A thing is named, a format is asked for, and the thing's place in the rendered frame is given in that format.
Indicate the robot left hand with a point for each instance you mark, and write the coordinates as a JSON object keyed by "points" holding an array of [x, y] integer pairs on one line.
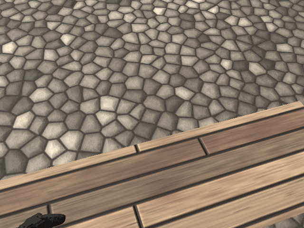
{"points": [[43, 221]]}

